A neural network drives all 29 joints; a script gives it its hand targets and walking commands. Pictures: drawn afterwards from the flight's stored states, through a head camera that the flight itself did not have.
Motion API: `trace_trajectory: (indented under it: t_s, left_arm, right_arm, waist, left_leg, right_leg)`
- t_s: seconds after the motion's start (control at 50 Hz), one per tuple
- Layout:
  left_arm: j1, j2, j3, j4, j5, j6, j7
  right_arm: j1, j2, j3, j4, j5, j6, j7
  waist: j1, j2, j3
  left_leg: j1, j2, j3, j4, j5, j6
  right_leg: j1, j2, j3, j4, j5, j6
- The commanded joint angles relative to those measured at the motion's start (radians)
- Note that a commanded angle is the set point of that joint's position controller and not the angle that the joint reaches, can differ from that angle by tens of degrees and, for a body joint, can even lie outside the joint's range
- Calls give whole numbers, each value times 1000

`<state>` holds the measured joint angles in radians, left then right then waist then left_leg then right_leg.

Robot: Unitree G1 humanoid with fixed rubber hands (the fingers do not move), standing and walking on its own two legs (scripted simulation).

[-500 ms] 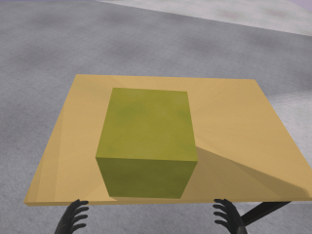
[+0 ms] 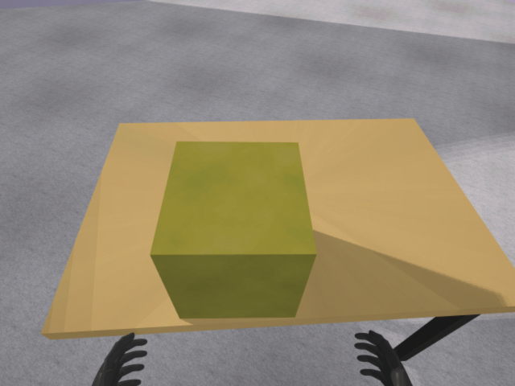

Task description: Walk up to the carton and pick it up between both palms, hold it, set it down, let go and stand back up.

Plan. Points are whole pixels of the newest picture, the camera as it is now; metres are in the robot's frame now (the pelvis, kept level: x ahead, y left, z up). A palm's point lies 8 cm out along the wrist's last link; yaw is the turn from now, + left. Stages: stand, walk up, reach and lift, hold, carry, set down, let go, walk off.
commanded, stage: let go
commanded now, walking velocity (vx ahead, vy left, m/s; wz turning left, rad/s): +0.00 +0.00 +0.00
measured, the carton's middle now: (237, 232) +0.40 +0.04 -0.04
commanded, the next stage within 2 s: stand in 0.40 s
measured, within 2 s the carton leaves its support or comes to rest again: neither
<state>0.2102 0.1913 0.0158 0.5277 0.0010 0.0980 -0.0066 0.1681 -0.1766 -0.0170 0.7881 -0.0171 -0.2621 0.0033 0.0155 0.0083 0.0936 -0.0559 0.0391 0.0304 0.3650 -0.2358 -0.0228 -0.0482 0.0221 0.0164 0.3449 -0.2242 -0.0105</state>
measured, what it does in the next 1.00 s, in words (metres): shifts its weight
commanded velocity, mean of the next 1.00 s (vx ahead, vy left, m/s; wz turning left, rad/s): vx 0.00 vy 0.00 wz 0.00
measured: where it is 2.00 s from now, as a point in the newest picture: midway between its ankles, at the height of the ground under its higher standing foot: outside the picture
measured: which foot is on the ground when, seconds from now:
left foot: down 0.00-1.00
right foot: down 0.00-1.00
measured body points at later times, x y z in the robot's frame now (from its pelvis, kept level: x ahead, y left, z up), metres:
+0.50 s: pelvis -0.02 +0.00 +0.00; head -0.02 +0.00 +0.45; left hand +0.15 +0.23 -0.09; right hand +0.13 -0.23 -0.10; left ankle -0.02 +0.13 -0.75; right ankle -0.02 -0.11 -0.75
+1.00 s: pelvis -0.06 +0.01 -0.01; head -0.07 +0.02 +0.44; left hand -0.01 +0.27 -0.14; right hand +0.00 -0.24 -0.14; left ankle -0.02 +0.13 -0.75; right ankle -0.02 -0.11 -0.75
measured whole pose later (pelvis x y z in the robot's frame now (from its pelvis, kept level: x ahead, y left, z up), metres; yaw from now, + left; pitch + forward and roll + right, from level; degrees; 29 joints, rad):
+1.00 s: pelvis -0.06 +0.01 -0.01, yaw +1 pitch -4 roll +0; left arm 0.37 0.24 -0.02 0.80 0.01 -0.02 0.01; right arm 0.34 -0.25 0.00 0.85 -0.01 -0.02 0.00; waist 0.00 0.00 0.03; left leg -0.21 0.01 0.02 0.47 -0.20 0.00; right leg -0.20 -0.01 0.00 0.46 -0.20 0.02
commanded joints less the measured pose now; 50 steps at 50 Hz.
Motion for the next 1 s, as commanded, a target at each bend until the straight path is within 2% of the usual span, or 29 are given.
trace_trajectory:
  t_s: [0.0, 0.08, 0.1, 0.12, 0.16, 0.22, 0.3, 0.34, 0.38, 0.4, 0.42, 0.48, 0.56, 0.64, 0.68, 0.7, 0.72, 0.76, 0.8, 0.84, 0.86, 0.9, 0.98]
  left_arm:
    - [-121, 129, 28, -164, -8, -30, 23]
    - [-100, 103, 18, -129, 2, 2, 24]
    - [-99, 107, 25, -132, 5, 3, 23]
    - [-105, 113, 26, -139, 2, 2, 23]
    - [-130, 110, 14, -152, -1, 4, 33]
    - [-135, 121, 24, -153, 0, 10, 42]
    - [-134, 115, 17, -163, -3, 18, 44]
    - [-138, 116, 14, -160, -15, 20, 39]
    - [-147, 119, 5, -150, -21, 21, 37]
    - [13, 164, 48, -5, 27, -73, 41]
    - [62, 183, 46, 21, 26, -102, 33]
    - [17, 171, 44, 22, 25, -143, 23]
    - [27, 165, 34, 56, 15, -152, 18]
    - [45, 168, 26, 75, 15, -153, 18]
    - [65, 178, 23, 91, 18, -151, 20]
    - [69, 179, 22, 101, 16, -150, 21]
    - [80, 176, 19, 115, 18, -151, 23]
    - [108, 195, 18, 134, 12, -150, 24]
    - [129, 197, 18, 147, 14, -148, 26]
    - [137, 201, 13, 164, 15, -146, 27]
    - [144, 198, 16, 172, 12, -146, 26]
    - [162, 197, 7, 186, 13, -147, 27]
    - [197, 192, 0, 209, 11, -142, 26]
  right_arm:
    - [-96, -100, -48, -145, -7, -25, 4]
    - [-70, -110, -47, -118, -4, 2, 13]
    - [-77, -114, -44, -132, 0, 4, 13]
    - [-79, -118, -50, -149, -7, 3, 11]
    - [-87, -112, -55, -156, 0, 13, 16]
    - [-79, -108, -60, -180, -9, 28, 21]
    - [-57, -113, -68, -199, -12, 41, 18]
    - [-64, -113, -64, -227, -16, 46, 17]
    - [-70, -116, -68, -245, -18, 51, 17]
    - [44, -198, -57, -125, -3, 135, -13]
    - [73, -196, -54, -126, 4, 166, -20]
    - [60, -197, -50, -135, 3, 190, -24]
    - [69, -181, -40, -109, -4, 204, -15]
    - [92, -195, -38, -86, -3, 210, -10]
    - [102, -203, -33, -70, 0, 210, -10]
    - [112, -200, -33, -63, 4, 210, -10]
    - [115, -207, -29, -63, 4, 210, -10]
    - [143, -205, -25, -51, 9, 212, -10]
    - [150, -215, -24, -43, 7, 214, -10]
    - [169, -214, -23, -32, 8, 216, -11]
    - [168, -220, -23, -31, 9, 217, -11]
    - [170, -220, -24, -24, 8, 216, -10]
    - [189, -228, -19, -4, 10, 220, -11]
  waist:
    - [-8, -7, -130]
    - [-14, 8, -115]
    - [-3, 3, -122]
    - [-4, -1, -137]
    - [-9, 27, -107]
    - [-4, -6, -106]
    - [-6, 10, -101]
    - [-4, -27, -107]
    - [-11, -39, -90]
    - [12, 29, -165]
    - [6, -1, -188]
    - [-7, -39, -233]
    - [-12, -28, -139]
    - [-20, -33, -57]
    - [-19, 10, -21]
    - [-17, -5, -21]
    - [-14, 20, -13]
    - [-17, -13, -37]
    - [-11, 21, -52]
    - [-19, 6, -32]
    - [-12, 9, -33]
    - [-15, 5, -29]
    - [-8, 34, -5]
  left_leg:
    - [97, -42, 47, -3, 251, -8]
    - [113, -40, 42, 0, 254, -14]
    - [115, -39, 42, 1, 255, -14]
    - [110, -43, 47, 7, 253, -14]
    - [86, -43, 50, -2, 196, -14]
    - [55, -43, 55, -8, 158, -3]
    - [34, -40, 56, -12, 133, -9]
    - [37, -40, 58, -8, 123, -4]
    - [26, -43, 61, -6, 101, -2]
    - [-87, 36, -66, 85, 333, 31]
    - [-73, 59, -72, 81, 292, 37]
    - [-26, 75, -84, 71, 324, 39]
    - [-88, 65, -79, 54, 199, 37]
    - [-132, 66, -90, 33, 170, 35]
    - [-156, 63, -96, 19, 146, 32]
    - [-163, 63, -99, 11, 132, 32]
    - [-168, 63, -106, 10, 134, 33]
    - [-166, 58, -113, -7, 55, 36]
    - [-176, 51, -118, -15, -10, 37]
    - [-208, 59, -129, -35, -87, 37]
    - [-214, 58, -136, -42, -116, 37]
    - [-225, 55, -140, -34, -117, 36]
    - [-278, 55, -159, -64, -199, 39]
  right_leg:
    - [-124, 0, -44, -49, 195, 7]
    - [-126, 2, -41, -55, 194, 0]
    - [-126, 5, -44, -54, 185, 0]
    - [-127, 1, -39, -52, 189, 3]
    - [-151, -4, -37, -50, 124, -2]
    - [-138, -11, -29, -43, 108, 4]
    - [-131, -11, -28, -35, 92, 0]
    - [-136, -14, -27, -38, 89, 7]
    - [-150, -16, -25, -32, 93, 12]
    - [-108, -77, 60, 48, 269, 6]
    - [-69, -107, 71, 46, 280, 6]
    - [-69, -114, 66, 64, 341, 13]
    - [-127, -111, 75, 38, 240, 2]
    - [-163, -108, 78, 26, 185, 5]
    - [-163, -111, 85, 15, 152, 8]
    - [-164, -111, 86, 16, 136, 6]
    - [-160, -111, 86, 16, 126, 9]
    - [-158, -110, 79, 8, 54, 8]
    - [-160, -106, 79, 5, 7, 8]
    - [-170, -102, 76, 14, -33, 9]
    - [-170, -99, 77, 12, -49, 9]
    - [-165, -100, 77, 18, -47, 11]
    - [-181, -91, 69, 33, -95, 13]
